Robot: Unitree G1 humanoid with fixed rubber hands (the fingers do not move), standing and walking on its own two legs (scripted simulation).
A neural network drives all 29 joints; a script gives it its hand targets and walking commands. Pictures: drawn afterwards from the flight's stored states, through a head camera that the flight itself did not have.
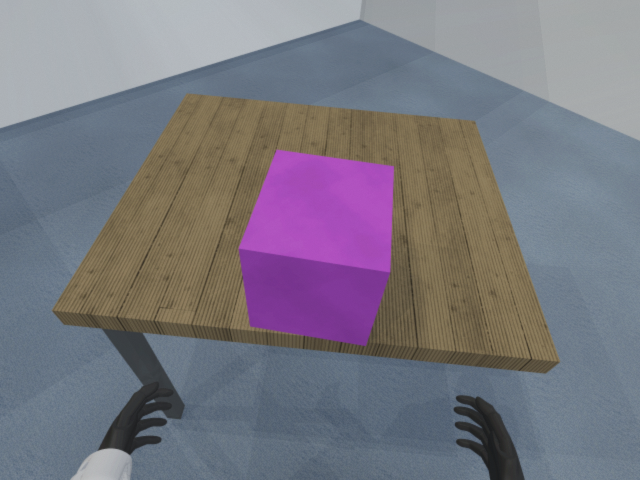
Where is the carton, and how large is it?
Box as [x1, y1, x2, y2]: [239, 150, 393, 345]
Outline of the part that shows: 276,150 239,246 239,254 250,326 365,345 389,274 393,166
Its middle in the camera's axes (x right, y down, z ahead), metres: +0.00 +0.02 +0.63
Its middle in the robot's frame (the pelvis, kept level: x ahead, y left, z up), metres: +0.45 +0.03 -0.01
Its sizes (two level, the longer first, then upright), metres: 0.217 0.194 0.202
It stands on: a table, 0.66 m high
